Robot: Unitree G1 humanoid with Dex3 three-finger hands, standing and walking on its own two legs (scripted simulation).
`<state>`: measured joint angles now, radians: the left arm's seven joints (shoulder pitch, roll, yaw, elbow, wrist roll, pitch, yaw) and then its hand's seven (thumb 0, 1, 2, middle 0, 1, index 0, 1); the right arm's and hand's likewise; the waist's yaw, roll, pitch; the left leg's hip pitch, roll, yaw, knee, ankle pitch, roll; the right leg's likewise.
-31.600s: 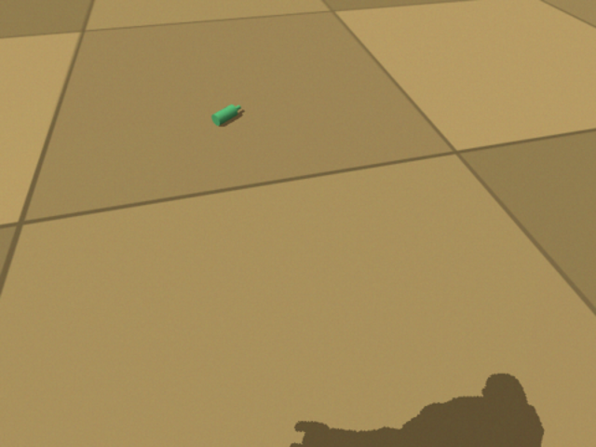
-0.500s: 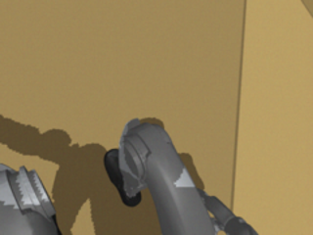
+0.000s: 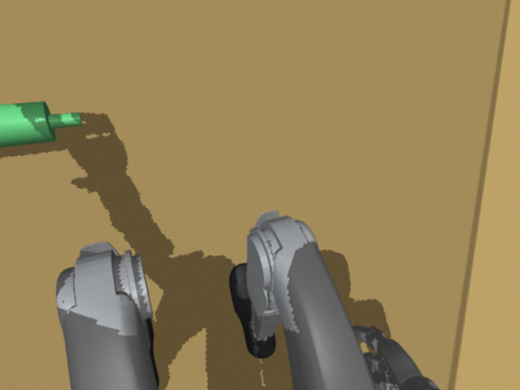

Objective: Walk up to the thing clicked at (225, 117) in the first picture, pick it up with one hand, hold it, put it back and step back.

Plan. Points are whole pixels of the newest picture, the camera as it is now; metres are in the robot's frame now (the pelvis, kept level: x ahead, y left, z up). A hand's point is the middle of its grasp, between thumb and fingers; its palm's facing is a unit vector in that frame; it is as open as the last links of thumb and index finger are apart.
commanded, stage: go down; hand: left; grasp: from above
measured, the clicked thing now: (19, 124) +0.53 +0.32 -0.32
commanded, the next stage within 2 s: none
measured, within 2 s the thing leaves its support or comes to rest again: neither
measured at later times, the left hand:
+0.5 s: hand out of the picture +0.49 +0.38 +0.02, palm faces -0.43 -0.10 -0.90, open 13.8 cm
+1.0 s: hand out of the picture +0.48 +0.38 +0.09, palm faces -0.44 -0.11 -0.89, open 14.0 cm
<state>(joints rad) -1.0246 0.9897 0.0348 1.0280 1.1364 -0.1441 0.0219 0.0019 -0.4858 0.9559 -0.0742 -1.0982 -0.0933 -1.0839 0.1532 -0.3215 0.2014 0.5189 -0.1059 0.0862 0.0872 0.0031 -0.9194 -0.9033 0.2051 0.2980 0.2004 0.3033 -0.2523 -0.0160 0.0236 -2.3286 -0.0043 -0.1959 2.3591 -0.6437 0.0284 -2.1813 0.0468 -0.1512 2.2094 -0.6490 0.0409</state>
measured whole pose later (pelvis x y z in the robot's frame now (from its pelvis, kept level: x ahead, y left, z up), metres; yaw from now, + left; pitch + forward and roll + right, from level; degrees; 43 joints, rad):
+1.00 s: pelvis +0.00 -0.01 +0.13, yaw +7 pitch +35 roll -7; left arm -1.08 0.94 0.05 1.19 1.12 -0.31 -0.09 0.00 -0.51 0.96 -0.07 -1.08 -0.09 -1.07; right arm 0.20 -0.26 0.11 0.63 -0.05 0.11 -0.02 0.00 -0.92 -0.90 0.21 0.30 0.20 0.30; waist -0.24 0.04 -0.12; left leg -1.92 0.02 -0.09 1.89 -0.59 0.02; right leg -1.85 0.04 -0.06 1.82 -0.59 0.03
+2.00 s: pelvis +0.01 +0.01 +0.18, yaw +7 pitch +35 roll -8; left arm -1.08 0.93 0.05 1.26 1.16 -0.30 -0.03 0.00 -0.59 1.02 -0.07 -1.05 -0.07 -1.06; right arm 0.21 -0.24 0.10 0.66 -0.04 0.11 -0.01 0.00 -0.93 -0.91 0.20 0.30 0.20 0.30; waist -0.24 0.04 -0.13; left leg -1.79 0.03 -0.08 1.75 -0.58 0.03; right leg -1.70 0.04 -0.05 1.66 -0.57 0.04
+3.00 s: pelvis +0.00 -0.01 +0.00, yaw +2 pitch +37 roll -11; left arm -1.21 1.02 0.07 1.53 1.32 -0.27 0.28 0.00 -0.58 1.01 -0.08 -1.07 -0.08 -1.08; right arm 0.14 -0.24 0.20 0.64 -0.13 0.04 0.09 0.00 -0.93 -0.91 0.20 0.30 0.20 0.30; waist -0.35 -0.04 0.05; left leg -2.35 0.00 -0.14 2.33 -0.64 0.03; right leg -2.24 0.04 -0.10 2.23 -0.65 0.05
